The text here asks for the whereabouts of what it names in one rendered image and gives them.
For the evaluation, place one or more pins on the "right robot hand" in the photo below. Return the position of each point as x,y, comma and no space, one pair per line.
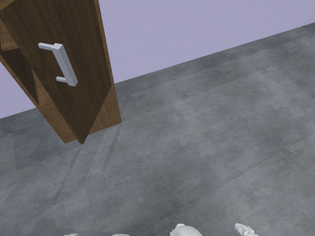
244,230

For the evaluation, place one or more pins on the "right robot thigh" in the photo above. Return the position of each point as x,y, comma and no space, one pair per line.
185,231

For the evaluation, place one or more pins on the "handle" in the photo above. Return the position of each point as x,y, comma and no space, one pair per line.
63,61

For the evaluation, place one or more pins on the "cupboard door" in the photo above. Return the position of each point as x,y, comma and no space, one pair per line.
74,24

